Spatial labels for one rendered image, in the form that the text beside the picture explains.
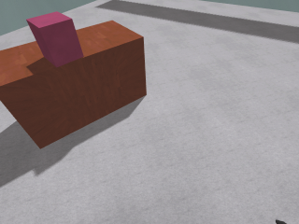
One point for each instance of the carton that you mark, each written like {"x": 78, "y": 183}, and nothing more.
{"x": 56, "y": 37}

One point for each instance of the pedestal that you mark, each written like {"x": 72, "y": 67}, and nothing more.
{"x": 52, "y": 102}

